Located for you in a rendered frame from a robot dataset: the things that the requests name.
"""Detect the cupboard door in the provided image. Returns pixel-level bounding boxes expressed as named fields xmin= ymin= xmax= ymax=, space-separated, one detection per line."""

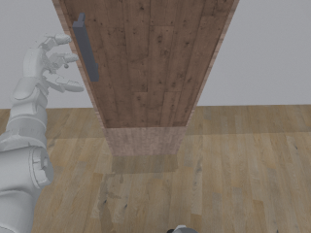
xmin=58 ymin=0 xmax=234 ymax=129

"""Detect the robot left upper arm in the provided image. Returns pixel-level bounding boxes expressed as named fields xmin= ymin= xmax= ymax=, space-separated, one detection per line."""
xmin=0 ymin=145 xmax=54 ymax=233

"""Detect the robot right shin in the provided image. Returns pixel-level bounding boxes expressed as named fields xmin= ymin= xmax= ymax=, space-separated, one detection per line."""
xmin=174 ymin=224 xmax=186 ymax=231

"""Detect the handle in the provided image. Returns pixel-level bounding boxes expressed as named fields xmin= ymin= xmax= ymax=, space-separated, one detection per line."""
xmin=72 ymin=13 xmax=99 ymax=82

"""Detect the robot left hand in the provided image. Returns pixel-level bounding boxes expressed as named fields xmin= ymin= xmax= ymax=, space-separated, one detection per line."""
xmin=22 ymin=32 xmax=85 ymax=93

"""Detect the robot left forearm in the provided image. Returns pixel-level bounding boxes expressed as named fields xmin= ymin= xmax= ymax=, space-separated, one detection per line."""
xmin=0 ymin=77 xmax=49 ymax=152

